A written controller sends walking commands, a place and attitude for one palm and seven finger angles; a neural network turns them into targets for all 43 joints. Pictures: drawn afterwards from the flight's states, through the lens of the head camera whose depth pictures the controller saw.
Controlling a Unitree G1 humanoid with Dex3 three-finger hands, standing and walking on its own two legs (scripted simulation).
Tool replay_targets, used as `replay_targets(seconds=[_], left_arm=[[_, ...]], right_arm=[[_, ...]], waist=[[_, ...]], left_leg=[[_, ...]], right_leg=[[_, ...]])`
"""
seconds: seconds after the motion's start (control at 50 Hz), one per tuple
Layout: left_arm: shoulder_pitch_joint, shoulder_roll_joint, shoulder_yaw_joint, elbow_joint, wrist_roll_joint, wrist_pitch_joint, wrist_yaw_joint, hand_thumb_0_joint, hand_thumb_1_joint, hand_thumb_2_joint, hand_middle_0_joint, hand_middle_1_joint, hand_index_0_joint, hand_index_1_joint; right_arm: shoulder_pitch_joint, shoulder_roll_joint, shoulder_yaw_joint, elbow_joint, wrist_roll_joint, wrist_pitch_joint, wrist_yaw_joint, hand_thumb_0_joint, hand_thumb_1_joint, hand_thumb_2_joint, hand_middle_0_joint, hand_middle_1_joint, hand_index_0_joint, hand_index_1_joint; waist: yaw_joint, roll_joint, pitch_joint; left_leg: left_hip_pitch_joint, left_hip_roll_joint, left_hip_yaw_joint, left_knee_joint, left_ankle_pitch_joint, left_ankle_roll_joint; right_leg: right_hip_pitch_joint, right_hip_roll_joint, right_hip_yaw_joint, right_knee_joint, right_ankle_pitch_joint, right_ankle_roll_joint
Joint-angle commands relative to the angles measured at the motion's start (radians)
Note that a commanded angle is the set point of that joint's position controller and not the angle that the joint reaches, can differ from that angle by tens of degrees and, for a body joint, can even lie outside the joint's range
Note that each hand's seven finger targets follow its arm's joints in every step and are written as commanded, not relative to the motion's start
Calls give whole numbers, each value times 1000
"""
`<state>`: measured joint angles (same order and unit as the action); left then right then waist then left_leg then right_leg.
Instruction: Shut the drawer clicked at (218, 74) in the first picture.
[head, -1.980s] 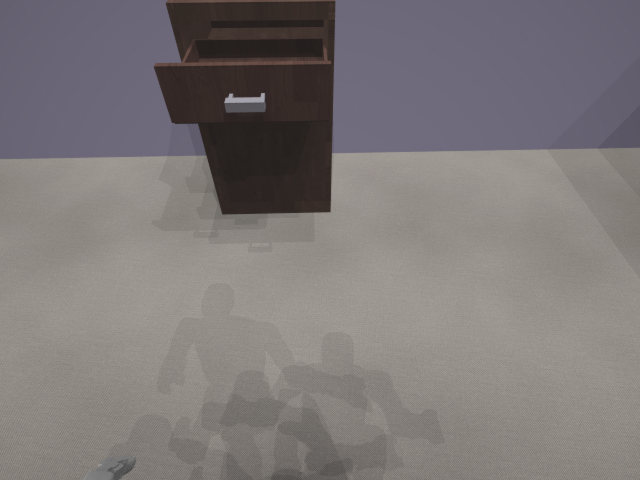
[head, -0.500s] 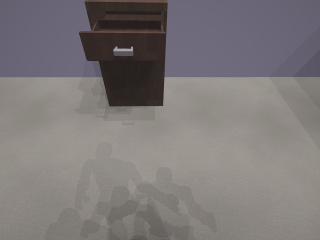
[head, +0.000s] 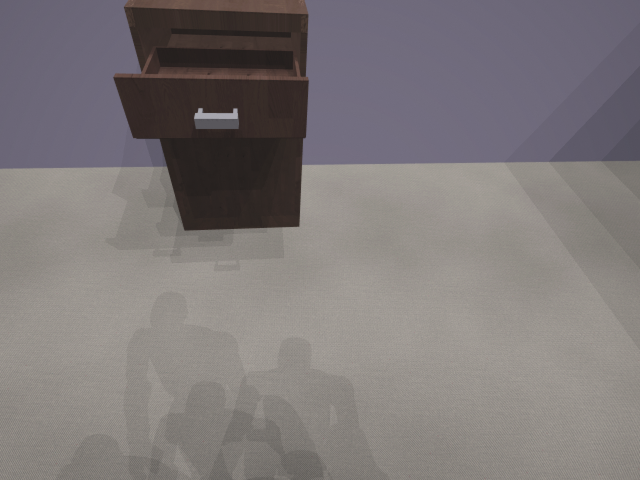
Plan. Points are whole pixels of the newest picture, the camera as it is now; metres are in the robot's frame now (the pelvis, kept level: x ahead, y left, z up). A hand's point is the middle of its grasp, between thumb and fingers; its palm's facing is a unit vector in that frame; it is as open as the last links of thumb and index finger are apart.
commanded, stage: walk to a spot facing it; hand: left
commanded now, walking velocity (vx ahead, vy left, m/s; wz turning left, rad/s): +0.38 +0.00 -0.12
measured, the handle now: (217, 116) +0.91 +0.28 -0.03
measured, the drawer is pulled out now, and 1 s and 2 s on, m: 0.30 0.30 0.30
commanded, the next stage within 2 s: take the last steps up to it in 0.54 s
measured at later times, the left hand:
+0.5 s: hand (239, 400) +0.27 +0.13 -0.16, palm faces +0.03 -0.98 -0.21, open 7.2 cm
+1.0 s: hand (215, 373) +0.32 +0.18 -0.17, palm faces +0.19 -0.97 -0.14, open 7.4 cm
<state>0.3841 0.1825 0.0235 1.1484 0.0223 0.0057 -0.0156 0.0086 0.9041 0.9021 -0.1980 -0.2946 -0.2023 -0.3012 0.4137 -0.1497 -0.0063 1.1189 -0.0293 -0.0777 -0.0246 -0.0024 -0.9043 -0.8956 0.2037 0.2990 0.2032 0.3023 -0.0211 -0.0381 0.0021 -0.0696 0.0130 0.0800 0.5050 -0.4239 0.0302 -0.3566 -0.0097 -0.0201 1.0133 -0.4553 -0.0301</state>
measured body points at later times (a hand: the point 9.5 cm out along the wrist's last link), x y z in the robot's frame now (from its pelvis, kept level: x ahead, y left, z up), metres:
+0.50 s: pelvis +0.20 -0.05 +0.00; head +0.20 -0.05 +0.45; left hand +0.27 +0.18 -0.14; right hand +0.20 -0.28 -0.15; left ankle +0.21 +0.09 -0.64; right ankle +0.24 -0.12 -0.73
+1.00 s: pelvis +0.37 +0.02 +0.01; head +0.38 +0.04 +0.46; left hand +0.31 +0.23 -0.16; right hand +0.44 -0.22 -0.13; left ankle +0.39 +0.09 -0.73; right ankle +0.39 -0.12 -0.65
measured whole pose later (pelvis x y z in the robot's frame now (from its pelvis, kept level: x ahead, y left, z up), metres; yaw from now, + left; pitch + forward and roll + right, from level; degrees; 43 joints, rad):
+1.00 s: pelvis +0.37 +0.02 +0.01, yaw +6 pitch -2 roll +0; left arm 0.34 0.16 0.05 1.10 0.03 -0.02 0.00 0.01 0.91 0.90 -0.19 -0.29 -0.20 -0.30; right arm 0.24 -0.16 -0.05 1.04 -0.02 -0.06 -0.03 -0.03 -0.95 -0.90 0.20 0.30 0.20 0.30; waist 0.03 -0.04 0.05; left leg -0.21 -0.01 0.15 0.44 -0.20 0.08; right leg -0.49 -0.12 -0.07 1.10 -0.32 0.01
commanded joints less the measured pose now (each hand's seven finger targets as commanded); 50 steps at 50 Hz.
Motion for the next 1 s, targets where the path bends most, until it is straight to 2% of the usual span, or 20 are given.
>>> replay_targets(seconds=[0.0,0.08,0.14,0.18,0.22,0.24,0.26,0.28,0.3,0.34,0.44,0.56,0.68,0.74,0.76,0.78,0.8,0.86,0.92,0.98], left_arm=[[-218,52,26,-162,3,-48,-11,0,900,900,-200,-300,-200,-300],[-297,7,14,-198,-3,-35,-26,0,900,900,-200,-300,-200,-300],[-300,8,19,-200,-9,-40,-23,0,900,900,-200,-300,-200,-300],[-210,34,28,-174,-4,-45,-15,0,900,900,-200,-300,-200,-300],[12,88,52,-107,8,-56,-3,0,900,900,-200,-300,-200,-300],[136,170,75,-75,17,-70,9,0,900,900,-200,-300,-200,-300],[195,259,94,-64,9,-72,22,0,900,900,-200,-300,-200,-300],[153,271,97,-70,-13,-66,22,0,900,900,-200,-300,-200,-300],[51,225,90,-91,-16,-63,24,0,900,900,-200,-300,-200,-300],[-83,139,55,-124,-9,-72,30,0,900,900,-200,-300,-200,-300],[-95,76,34,-114,1,-89,31,0,900,900,-200,-300,-200,-300],[-28,83,34,-100,3,-97,33,0,900,900,-200,-300,-200,-300],[79,111,33,-65,6,-87,38,0,900,900,-200,-300,-200,-300],[67,109,36,-64,-1,-79,36,0,900,900,-200,-300,-200,-300],[85,70,30,-81,-10,-78,29,0,900,900,-200,-300,-200,-300],[58,33,18,-118,-11,-83,23,0,900,900,-200,-300,-200,-300],[0,74,25,-138,-4,-76,28,0,900,900,-200,-300,-200,-300],[-23,42,36,-105,4,-60,17,0,900,900,-200,-300,-200,-300],[48,-1,35,-76,11,-33,12,0,900,900,-200,-300,-200,-300],[15,-5,34,-88,12,-19,10,0,900,900,-200,-300,-200,-300]], right_arm=[[176,-128,-26,32,8,-23,-23,0,-900,-900,200,300,200,300],[173,-101,-19,41,9,-30,-25,0,-900,-900,200,300,200,300],[158,-126,-29,57,12,-25,-24,0,-900,-900,200,300,200,300],[152,-151,-39,61,15,-20,-23,0,-900,-900,200,300,200,300],[121,-157,-47,53,19,-16,-18,0,-900,-900,200,300,200,300],[137,-121,-41,45,27,-14,-5,0,-900,-900,200,300,200,300],[212,-54,-34,24,34,-14,-3,0,-900,-900,200,300,200,300],[135,-71,-37,5,34,-6,1,0,-900,-900,200,300,200,300],[76,-62,-47,-8,34,-1,8,0,-900,-900,200,300,200,300],[28,-35,-43,-14,15,15,12,0,-900,-900,200,300,200,300],[65,-7,-47,-19,3,67,20,0,-900,-900,200,300,200,300],[-150,-21,-51,-116,6,64,45,0,-900,-900,200,300,200,300],[-261,-24,-39,-158,6,44,52,0,-900,-900,200,300,200,300],[-37,-91,-56,-95,-3,28,39,0,-900,-900,200,300,200,300],[77,-194,-79,-73,-13,19,27,0,-900,-900,200,300,200,300],[138,-261,-91,-60,3,23,15,0,-900,-900,200,300,200,300],[126,-257,-89,-61,15,32,8,0,-900,-900,200,300,200,300],[-71,-130,-58,-97,15,14,1,0,-900,-900,200,300,200,300],[-110,-97,-57,-100,15,0,-1,0,-900,-900,200,300,200,300],[-93,-110,-60,-89,16,1,1,0,-900,-900,200,300,200,300]], waist=[[-29,134,188],[-10,171,202],[11,184,154],[49,171,81],[152,116,-36],[202,-25,-129],[169,-232,-261],[162,-130,-209],[122,-60,-81],[45,29,66],[-31,-43,96],[6,-28,147],[56,-21,103],[-43,27,-29],[-79,215,-123],[-81,334,-151],[-83,201,-102],[-5,111,31],[45,126,25],[43,123,65]], left_leg=[[154,291,-250,-272,631,149],[79,205,-85,-329,655,105],[67,216,-28,-299,817,104],[96,231,0,-161,1008,98],[13,202,23,131,943,55],[-191,146,31,419,627,25],[-420,-10,20,796,-95,-13],[-476,24,-100,933,-111,23],[-497,72,-97,959,-8,34],[-473,134,-112,878,99,18],[-436,146,-75,710,181,-25],[-500,150,-37,427,276,-41],[-409,78,36,191,198,-1],[-40,39,39,6,277,42],[177,236,-233,-75,364,126],[295,425,-495,-165,551,240],[240,445,-481,-174,518,273],[-50,327,-291,-271,332,184],[-163,252,-150,-307,318,149],[-177,240,-143,-353,226,160]], right_leg=[[-420,-78,-11,126,88,4],[-317,-59,-100,-130,237,7],[-130,-13,-136,-303,283,-22],[11,23,-142,-351,292,-53],[310,34,-129,-456,352,-69],[549,-124,52,-488,308,-118],[680,-416,522,-600,293,-229],[574,-444,604,-724,155,-246],[436,-417,518,-780,16,-213],[142,-355,319,-795,99,-165],[-17,-267,57,-860,221,-118],[74,-268,-25,-879,263,-124],[270,-282,-64,-745,603,-113],[202,-209,-156,-395,661,-58],[-5,-98,-211,-126,361,3],[-232,-6,-161,139,-140,29],[-273,-55,-72,241,-149,10],[-242,-131,-3,225,63,26],[-142,-130,-23,115,157,45],[-160,-133,-32,8,198,54]])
